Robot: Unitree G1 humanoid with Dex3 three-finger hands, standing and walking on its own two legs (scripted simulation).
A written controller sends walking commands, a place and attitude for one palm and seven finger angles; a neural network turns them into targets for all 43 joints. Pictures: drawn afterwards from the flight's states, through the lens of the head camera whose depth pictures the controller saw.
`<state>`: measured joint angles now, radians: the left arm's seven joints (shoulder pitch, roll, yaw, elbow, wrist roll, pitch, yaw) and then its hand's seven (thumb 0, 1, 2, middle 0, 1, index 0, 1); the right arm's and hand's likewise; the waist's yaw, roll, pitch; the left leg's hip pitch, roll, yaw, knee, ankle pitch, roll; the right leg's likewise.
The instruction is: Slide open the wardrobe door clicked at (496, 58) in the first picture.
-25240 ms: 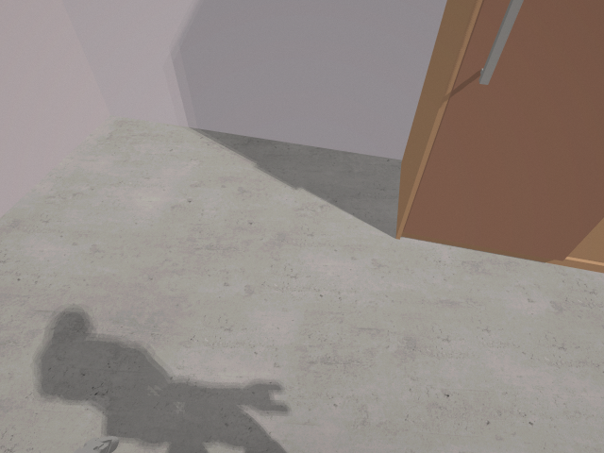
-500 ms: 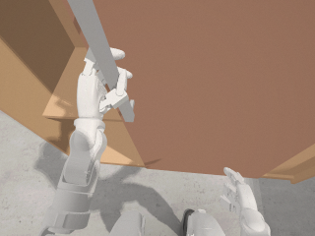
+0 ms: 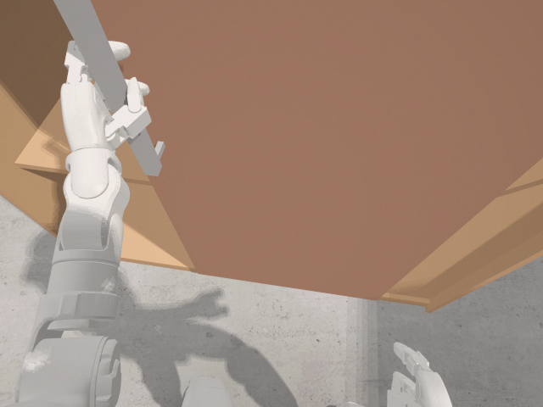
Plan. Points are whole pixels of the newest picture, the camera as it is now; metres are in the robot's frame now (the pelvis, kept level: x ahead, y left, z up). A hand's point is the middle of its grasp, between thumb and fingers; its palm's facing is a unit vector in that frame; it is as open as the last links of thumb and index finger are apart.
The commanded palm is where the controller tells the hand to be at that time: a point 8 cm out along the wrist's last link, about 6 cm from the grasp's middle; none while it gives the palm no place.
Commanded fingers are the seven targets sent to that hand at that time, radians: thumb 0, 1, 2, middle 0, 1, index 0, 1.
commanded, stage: step sideways, sliding the door along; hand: left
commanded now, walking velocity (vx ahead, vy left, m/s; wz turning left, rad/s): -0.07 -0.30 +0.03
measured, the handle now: (123, 82) +0.44 +0.30 +0.17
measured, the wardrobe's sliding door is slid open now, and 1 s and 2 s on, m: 0.43 0.43 0.43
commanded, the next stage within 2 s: stop walking and hold the door there in 0.22 s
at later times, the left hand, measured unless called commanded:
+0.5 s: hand (135, 112) +0.40 +0.27 +0.16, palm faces +0.62 -0.71 -0.34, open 7.0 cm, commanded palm +0.35 +0.28 +0.14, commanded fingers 0.00 0.90 0.90 -0.45 -1.40 -0.45 -1.40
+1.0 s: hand (137, 112) +0.40 +0.26 +0.16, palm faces +0.59 -0.76 -0.27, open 6.8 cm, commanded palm +0.35 +0.28 +0.14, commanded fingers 0.00 0.90 0.90 -0.45 -1.40 -0.45 -1.40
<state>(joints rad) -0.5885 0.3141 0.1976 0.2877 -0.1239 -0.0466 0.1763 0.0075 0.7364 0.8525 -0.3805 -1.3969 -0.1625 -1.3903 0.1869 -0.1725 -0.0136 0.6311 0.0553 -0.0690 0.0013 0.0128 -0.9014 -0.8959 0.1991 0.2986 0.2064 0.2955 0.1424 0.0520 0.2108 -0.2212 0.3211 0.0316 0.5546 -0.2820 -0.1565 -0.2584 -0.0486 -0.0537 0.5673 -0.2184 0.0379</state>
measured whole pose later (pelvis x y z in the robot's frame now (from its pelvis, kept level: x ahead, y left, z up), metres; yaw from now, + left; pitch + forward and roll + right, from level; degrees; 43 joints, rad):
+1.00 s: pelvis +0.02 -0.09 +0.01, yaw -5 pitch +1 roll -1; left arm -0.41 0.59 0.47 0.64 -0.04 -0.08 0.16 -0.09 0.68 0.77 -0.34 -1.31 -0.15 -1.32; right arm 0.27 -0.24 0.03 0.67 0.04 -0.07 -0.08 0.01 -0.90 -0.90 0.20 0.30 0.21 0.30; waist 0.00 0.02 0.02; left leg -0.29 0.07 0.18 0.49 -0.21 0.04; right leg -0.23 -0.03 -0.08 0.54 -0.29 0.02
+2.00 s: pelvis -0.02 -0.01 +0.00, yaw -3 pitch +0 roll -2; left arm -0.59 0.50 0.32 0.75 -0.04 -0.19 0.12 -0.12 0.66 0.81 -0.44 -1.38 -0.30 -1.37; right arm 0.18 -0.30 -0.02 0.71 0.05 -0.04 -0.09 0.01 -0.90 -0.90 0.20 0.30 0.20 0.29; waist 0.02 0.06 0.07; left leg -0.36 -0.03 0.19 0.52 -0.18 0.14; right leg -0.41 -0.09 -0.07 1.04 -0.55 0.04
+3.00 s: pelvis -0.03 +0.14 +0.01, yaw +1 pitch +1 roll -1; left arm -0.60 0.19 0.01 0.33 -0.07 -0.09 0.12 -0.01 0.75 0.77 -0.44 -1.40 -0.23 -1.39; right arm 0.12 -0.22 0.01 0.63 0.02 -0.07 -0.05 0.01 -0.90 -0.90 0.20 0.30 0.20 0.30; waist 0.05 0.01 0.17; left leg -0.25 0.07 0.10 0.53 -0.28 0.00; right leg -0.30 -0.01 -0.04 0.66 -0.37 0.01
